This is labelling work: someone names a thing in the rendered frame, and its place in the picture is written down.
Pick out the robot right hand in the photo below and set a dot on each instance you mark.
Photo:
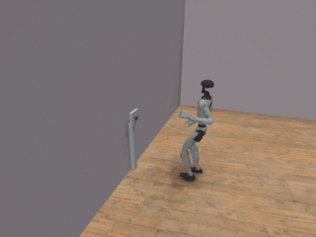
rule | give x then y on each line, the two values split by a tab
191	122

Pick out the left robot forearm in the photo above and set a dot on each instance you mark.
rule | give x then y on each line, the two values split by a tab
200	120

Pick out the robot foot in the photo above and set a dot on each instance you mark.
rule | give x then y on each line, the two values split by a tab
199	170
186	175

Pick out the left robot foot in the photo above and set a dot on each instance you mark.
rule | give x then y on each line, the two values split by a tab
186	175

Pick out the right robot foot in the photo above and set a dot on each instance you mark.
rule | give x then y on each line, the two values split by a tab
199	170

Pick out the robot left hand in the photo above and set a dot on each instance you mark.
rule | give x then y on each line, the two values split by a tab
183	114

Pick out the robot left upper arm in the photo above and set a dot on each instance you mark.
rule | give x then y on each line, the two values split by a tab
204	106

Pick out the panel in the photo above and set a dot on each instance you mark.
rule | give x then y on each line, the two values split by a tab
132	140

